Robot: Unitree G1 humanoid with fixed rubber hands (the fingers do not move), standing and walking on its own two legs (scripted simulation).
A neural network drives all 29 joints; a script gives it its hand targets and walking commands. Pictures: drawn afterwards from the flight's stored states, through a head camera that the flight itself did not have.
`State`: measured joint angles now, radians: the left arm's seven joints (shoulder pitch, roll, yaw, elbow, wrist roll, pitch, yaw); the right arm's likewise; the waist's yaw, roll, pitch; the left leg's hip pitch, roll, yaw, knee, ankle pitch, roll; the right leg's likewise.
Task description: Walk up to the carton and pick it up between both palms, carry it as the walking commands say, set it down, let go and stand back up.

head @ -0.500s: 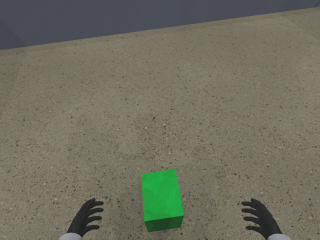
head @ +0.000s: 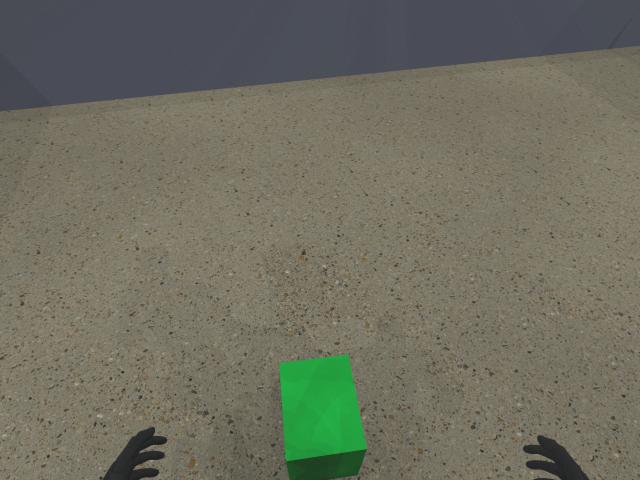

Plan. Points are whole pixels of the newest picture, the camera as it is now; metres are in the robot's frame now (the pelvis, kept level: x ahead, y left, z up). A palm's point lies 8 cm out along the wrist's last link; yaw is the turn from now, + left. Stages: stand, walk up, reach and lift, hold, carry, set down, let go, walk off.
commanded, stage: stand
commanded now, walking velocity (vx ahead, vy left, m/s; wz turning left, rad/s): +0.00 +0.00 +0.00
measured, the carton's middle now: (319, 420) +0.40 +0.03 -0.64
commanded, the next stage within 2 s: none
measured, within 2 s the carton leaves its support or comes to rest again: neither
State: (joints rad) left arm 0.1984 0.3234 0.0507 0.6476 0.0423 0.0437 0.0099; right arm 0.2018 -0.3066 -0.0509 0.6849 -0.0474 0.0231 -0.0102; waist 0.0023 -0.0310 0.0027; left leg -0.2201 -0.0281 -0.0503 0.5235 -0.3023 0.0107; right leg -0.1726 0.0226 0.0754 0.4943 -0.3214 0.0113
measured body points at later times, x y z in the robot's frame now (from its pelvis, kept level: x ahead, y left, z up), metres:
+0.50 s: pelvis +0.01 +0.01 +0.00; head +0.01 +0.02 +0.45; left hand +0.14 +0.30 -0.11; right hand +0.12 -0.29 -0.09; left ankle -0.02 +0.11 -0.74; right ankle -0.04 -0.13 -0.74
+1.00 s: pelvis -0.01 +0.00 +0.01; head -0.01 +0.01 +0.46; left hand +0.10 +0.31 -0.11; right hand +0.09 -0.31 -0.10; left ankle -0.02 +0.11 -0.74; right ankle -0.04 -0.13 -0.74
